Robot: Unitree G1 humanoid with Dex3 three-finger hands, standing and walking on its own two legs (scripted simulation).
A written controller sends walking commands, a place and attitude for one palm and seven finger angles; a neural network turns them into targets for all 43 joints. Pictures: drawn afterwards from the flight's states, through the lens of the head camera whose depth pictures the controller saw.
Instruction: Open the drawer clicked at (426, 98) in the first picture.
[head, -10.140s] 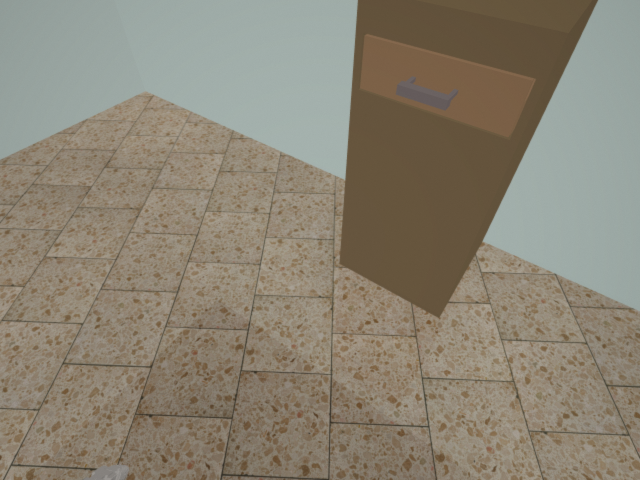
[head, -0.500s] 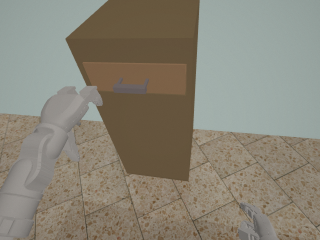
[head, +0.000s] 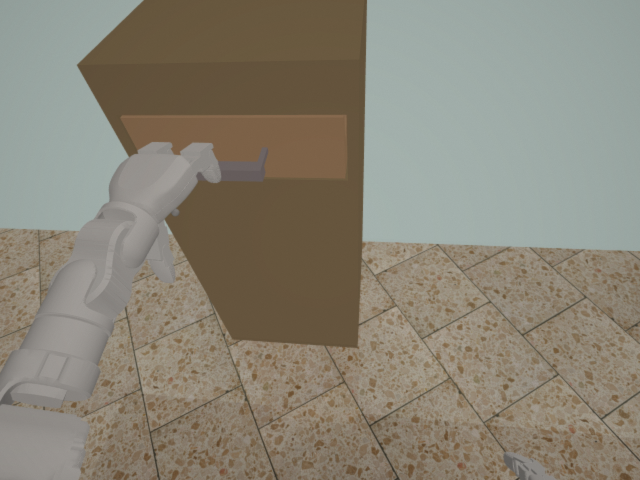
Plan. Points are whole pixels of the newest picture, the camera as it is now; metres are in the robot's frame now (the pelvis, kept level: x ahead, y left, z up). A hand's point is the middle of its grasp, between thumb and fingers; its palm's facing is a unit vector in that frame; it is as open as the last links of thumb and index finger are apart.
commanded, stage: move the hooked fingers above the handle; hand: left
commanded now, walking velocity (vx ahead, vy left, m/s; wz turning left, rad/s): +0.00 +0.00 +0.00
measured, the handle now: (232, 162) +0.59 +0.21 +0.05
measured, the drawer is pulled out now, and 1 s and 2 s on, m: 0.00 0.00 0.00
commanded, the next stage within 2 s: lower the fingers behind the handle in 1.60 s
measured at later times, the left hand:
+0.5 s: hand (203, 177) +0.48 +0.21 +0.12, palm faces -0.02 +0.00 -1.00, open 13.9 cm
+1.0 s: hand (224, 150) +0.55 +0.20 +0.11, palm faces -0.02 +0.00 -1.00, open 13.9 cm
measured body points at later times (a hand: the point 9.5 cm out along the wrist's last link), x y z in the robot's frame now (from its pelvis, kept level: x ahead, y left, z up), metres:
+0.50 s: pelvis +0.02 +0.00 -0.01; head +0.07 -0.02 +0.44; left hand +0.47 +0.21 +0.17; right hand +0.13 -0.25 -0.14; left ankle -0.01 +0.12 -0.74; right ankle +0.03 -0.12 -0.74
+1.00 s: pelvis +0.03 +0.00 -0.01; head +0.11 -0.02 +0.43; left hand +0.54 +0.20 +0.17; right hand +0.03 -0.28 -0.15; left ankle -0.01 +0.12 -0.74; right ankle +0.03 -0.12 -0.74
